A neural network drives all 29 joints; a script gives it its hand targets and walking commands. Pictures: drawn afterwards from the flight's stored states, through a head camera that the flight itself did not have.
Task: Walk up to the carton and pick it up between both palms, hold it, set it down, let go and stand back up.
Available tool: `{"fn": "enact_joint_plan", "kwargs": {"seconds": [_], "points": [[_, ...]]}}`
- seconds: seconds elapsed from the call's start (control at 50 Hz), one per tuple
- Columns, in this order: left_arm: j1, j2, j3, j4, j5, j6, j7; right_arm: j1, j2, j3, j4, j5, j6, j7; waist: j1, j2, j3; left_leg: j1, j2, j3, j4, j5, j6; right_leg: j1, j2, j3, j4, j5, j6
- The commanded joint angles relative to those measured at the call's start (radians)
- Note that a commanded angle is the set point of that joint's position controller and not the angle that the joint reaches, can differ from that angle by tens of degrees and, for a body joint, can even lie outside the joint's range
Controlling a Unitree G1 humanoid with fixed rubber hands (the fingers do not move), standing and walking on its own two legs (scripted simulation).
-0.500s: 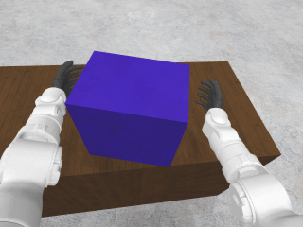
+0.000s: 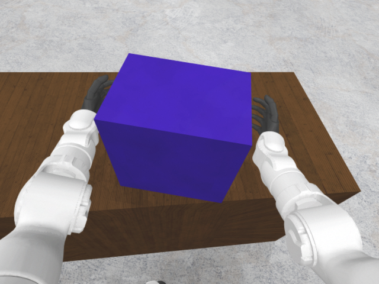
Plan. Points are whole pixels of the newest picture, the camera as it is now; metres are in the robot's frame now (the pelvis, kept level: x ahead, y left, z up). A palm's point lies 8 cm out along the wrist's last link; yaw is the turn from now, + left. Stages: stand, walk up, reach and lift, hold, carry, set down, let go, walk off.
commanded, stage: reach and lift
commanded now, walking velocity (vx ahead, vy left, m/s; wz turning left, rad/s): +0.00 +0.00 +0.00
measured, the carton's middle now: (179, 134) +0.44 +0.01 +0.02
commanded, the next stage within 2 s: none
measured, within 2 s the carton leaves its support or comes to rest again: neither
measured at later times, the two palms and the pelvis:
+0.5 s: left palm (99, 110) +0.47 +0.18 +0.08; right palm (266, 132) +0.40 -0.18 +0.07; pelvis +0.00 +0.00 +0.00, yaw +0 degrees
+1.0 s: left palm (100, 110) +0.47 +0.18 +0.08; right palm (266, 131) +0.40 -0.18 +0.08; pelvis +0.01 -0.01 +0.01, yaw +0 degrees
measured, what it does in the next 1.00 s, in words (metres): stands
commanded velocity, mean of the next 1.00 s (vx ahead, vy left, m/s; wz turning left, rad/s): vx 0.00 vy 0.00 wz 0.00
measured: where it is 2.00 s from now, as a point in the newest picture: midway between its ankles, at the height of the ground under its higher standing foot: outside the picture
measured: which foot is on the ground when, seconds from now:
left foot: down 0.00-1.00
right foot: down 0.00-1.00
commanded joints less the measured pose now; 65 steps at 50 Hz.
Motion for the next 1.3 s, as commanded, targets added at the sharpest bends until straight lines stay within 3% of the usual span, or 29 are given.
{"fn": "enact_joint_plan", "kwargs": {"seconds": [0.0, 0.08, 0.16, 0.34, 0.5, 0.68, 0.82, 0.9, 1.0, 1.02, 1.12, 1.28], "points": [[-0.418, 0.034, 0.0, -0.142, 0.002, -0.033, 0.006, -0.342, -0.101, -0.028, -0.138, -0.023, -0.032, -0.007, -0.04, 0.163, -0.557, 0.634, 0.001, -0.045, -0.017, 0.192, -0.105, -0.146, 0.053, -0.074, -0.063, 0.165, -0.071], [-0.423, 0.007, 0.005, -0.148, 0.018, -0.026, 0.006, -0.359, -0.084, -0.047, -0.151, -0.043, -0.035, -0.01, -0.037, 0.166, -0.545, 0.632, 0.003, -0.046, -0.015, 0.2, -0.108, -0.146, 0.052, -0.075, -0.063, 0.162, -0.071], [-0.431, -0.014, 0.019, -0.172, 0.052, -0.014, 0.015, -0.358, -0.068, -0.076, -0.14, -0.069, -0.038, -0.021, -0.036, 0.21, -0.543, 0.646, 0.008, -0.046, -0.017, 0.196, -0.121, -0.162, 0.052, -0.076, -0.07, 0.146, -0.077], [-0.416, -0.077, 0.037, -0.205, 0.064, -0.019, 0.012, -0.354, 0.006, -0.071, -0.177, -0.094, -0.035, -0.019, -0.026, 0.163, -0.552, 0.636, 0.012, -0.038, -0.029, 0.182, -0.098, -0.137, 0.048, -0.066, -0.074, 0.138, -0.068], [-0.409, -0.112, 0.054, -0.208, 0.089, -0.014, 0.01, -0.358, 0.027, -0.082, -0.176, -0.112, -0.043, -0.015, -0.021, 0.165, -0.55, 0.649, 0.014, -0.04, -0.022, 0.242, -0.102, -0.131, 0.049, -0.067, -0.074, 0.161, -0.071], [-0.412, -0.156, 0.095, -0.225, 0.148, -0.025, -0.016, -0.335, 0.105, -0.114, -0.175, -0.172, -0.06, -0.013, -0.021, 0.152, -0.524, 0.633, 0.008, -0.026, -0.054, 0.211, -0.089, -0.089, 0.039, -0.059, -0.096, 0.151, -0.066], [-0.396, -0.239, 0.187, -0.211, 0.263, -0.038, -0.056, -0.309, 0.223, -0.16, -0.156, -0.279, -0.094, 0.015, 0.004, 0.139, -0.448, 0.639, 0.002, 0.0, -0.094, 0.234, -0.081, -0.008, 0.028, -0.056, -0.125, 0.174, -0.059], [-0.403, -0.329, 0.258, -0.205, 0.367, -0.055, -0.094, -0.281, 0.347, -0.226, -0.126, -0.408, -0.137, 0.047, 0.0, 0.108, -0.403, 0.653, -0.002, 0.017, -0.123, 0.249, -0.078, 0.062, 0.022, -0.059, -0.158, 0.197, -0.053], [-0.398, -0.585, 0.332, -0.152, 0.537, -0.079, -0.169, -0.241, 0.639, -0.246, -0.096, -0.594, -0.175, 0.138, 0.033, 0.114, -0.338, 0.686, -0.012, 0.041, -0.181, 0.26, -0.079, 0.184, 0.015, -0.06, -0.191, 0.239, -0.047], [-0.388, -0.61, 0.34, -0.139, 0.56, -0.077, -0.177, -0.238, 0.649, -0.245, -0.094, -0.607, -0.18, 0.153, 0.047, 0.135, -0.329, 0.703, -0.009, 0.042, -0.186, 0.297, -0.087, 0.195, 0.019, -0.062, -0.195, 0.252, -0.053], [-0.381, -0.646, 0.378, -0.15, 0.594, -0.066, -0.188, -0.218, 0.652, -0.243, -0.108, -0.64, -0.194, 0.181, 0.063, 0.111, -0.302, 0.726, -0.011, 0.058, -0.219, 0.334, -0.097, 0.246, 0.029, -0.061, -0.223, 0.244, -0.044], [-0.307, -0.662, 0.411, -0.194, 0.636, -0.009, -0.193, -0.15, 0.655, -0.214, -0.111, -0.644, -0.194, 0.159, 0.064, 0.081, -0.231, 0.754, -0.014, 0.079, -0.248, 0.373, -0.099, 0.302, 0.04, -0.068, -0.256, 0.275, -0.03]]}}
